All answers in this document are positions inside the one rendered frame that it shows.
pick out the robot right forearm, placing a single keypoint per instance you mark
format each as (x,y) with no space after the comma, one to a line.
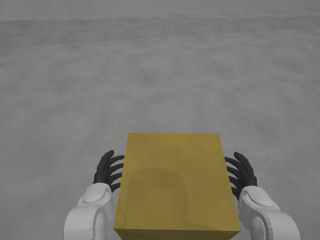
(263,218)

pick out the robot left hand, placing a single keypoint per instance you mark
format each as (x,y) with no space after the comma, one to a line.
(104,170)

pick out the carton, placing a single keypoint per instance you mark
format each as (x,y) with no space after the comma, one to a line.
(175,186)

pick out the robot left forearm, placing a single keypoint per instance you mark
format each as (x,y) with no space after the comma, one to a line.
(93,212)

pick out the robot right hand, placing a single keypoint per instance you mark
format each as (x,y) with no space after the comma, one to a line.
(244,173)

